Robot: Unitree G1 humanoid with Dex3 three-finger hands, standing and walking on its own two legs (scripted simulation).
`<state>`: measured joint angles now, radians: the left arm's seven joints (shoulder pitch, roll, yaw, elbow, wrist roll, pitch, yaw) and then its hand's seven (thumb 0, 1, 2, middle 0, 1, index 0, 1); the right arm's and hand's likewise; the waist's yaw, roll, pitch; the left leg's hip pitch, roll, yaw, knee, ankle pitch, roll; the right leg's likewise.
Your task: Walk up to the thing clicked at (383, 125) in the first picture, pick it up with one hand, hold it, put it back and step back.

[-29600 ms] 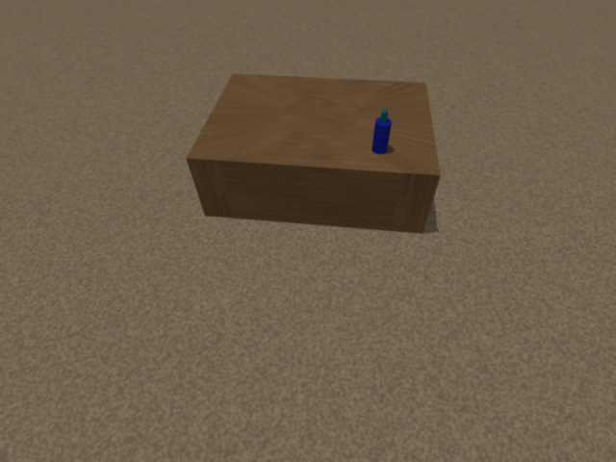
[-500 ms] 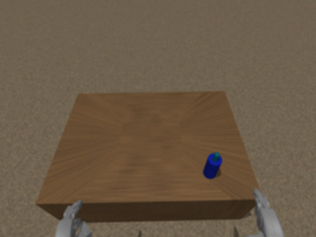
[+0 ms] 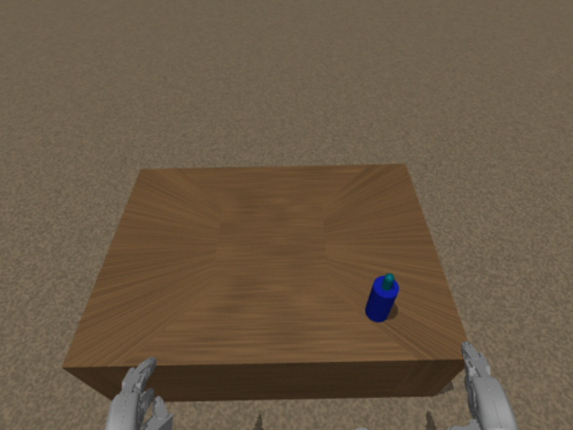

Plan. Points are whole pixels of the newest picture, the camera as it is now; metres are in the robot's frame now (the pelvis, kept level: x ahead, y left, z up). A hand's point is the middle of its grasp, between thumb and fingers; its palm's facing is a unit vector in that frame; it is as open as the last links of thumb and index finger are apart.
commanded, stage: home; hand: right
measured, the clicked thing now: (382, 295) +0.48 -0.21 -0.30
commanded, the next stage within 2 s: stand in 1.06 s
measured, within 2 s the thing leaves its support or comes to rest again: neither
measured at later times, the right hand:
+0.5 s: hand (440, 407) +0.18 -0.18 -0.05, palm faces +0.13 +0.95 -0.28, open 17.5 cm
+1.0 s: hand (437, 410) +0.17 -0.18 -0.05, palm faces +0.12 +0.95 -0.28, open 17.4 cm
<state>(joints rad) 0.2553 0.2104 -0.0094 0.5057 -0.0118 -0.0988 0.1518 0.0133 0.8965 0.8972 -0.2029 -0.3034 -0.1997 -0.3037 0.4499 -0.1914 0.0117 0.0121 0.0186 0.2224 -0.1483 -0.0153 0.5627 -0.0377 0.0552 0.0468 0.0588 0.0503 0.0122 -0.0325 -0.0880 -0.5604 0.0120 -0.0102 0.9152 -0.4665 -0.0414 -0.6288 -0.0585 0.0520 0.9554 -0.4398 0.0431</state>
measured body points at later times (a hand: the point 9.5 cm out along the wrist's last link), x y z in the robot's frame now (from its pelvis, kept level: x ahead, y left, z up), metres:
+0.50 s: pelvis +0.00 +0.00 +0.00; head +0.03 +0.00 +0.45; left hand +0.17 +0.25 -0.08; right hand +0.17 -0.23 -0.03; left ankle +0.00 +0.15 -0.69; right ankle +0.03 -0.14 -0.69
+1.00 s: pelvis +0.01 +0.00 +0.00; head +0.03 +0.01 +0.45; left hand +0.17 +0.25 -0.08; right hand +0.17 -0.22 -0.03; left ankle +0.00 +0.15 -0.69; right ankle +0.03 -0.14 -0.69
